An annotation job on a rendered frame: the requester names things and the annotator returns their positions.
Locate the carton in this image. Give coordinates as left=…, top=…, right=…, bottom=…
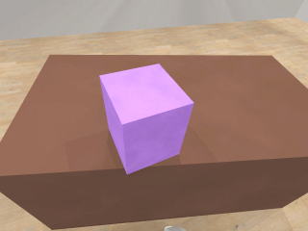
left=99, top=64, right=194, bottom=174

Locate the pedestal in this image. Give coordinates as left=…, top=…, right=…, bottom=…
left=0, top=54, right=308, bottom=230

